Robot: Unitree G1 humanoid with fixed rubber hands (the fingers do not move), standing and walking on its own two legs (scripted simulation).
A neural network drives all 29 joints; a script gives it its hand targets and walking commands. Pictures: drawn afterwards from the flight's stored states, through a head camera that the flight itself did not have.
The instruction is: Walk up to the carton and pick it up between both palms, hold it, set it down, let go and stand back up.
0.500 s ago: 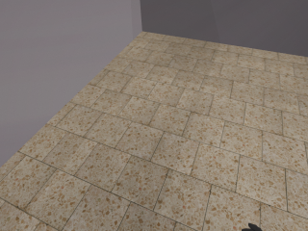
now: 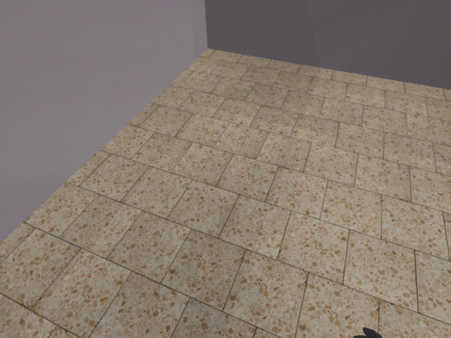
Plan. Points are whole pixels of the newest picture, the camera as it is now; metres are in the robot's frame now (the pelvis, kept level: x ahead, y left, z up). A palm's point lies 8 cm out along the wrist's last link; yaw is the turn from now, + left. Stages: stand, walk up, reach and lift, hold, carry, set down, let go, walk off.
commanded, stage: stand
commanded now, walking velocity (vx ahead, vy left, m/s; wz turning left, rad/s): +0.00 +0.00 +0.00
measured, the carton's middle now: out of the picture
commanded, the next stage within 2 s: walk up in 1.10 s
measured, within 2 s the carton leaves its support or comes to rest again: neither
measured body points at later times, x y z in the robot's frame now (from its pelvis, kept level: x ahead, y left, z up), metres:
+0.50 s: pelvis +0.00 +0.00 +0.00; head +0.00 +0.00 +0.45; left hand +0.09 +0.25 -0.13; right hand +0.12 -0.27 -0.12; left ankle +0.05 +0.14 -0.73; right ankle +0.05 -0.10 -0.73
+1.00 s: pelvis +0.01 +0.00 +0.00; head +0.01 +0.00 +0.45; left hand +0.09 +0.25 -0.14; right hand +0.12 -0.27 -0.11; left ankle +0.05 +0.14 -0.73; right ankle +0.05 -0.10 -0.73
